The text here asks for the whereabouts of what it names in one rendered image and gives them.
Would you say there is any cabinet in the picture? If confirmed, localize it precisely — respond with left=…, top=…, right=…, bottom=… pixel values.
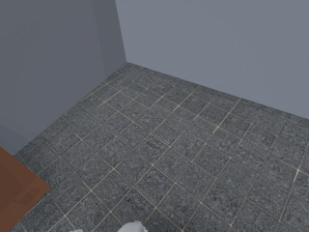
left=0, top=146, right=51, bottom=232

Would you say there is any robot left thigh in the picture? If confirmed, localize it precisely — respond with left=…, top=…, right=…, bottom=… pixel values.
left=118, top=222, right=149, bottom=232

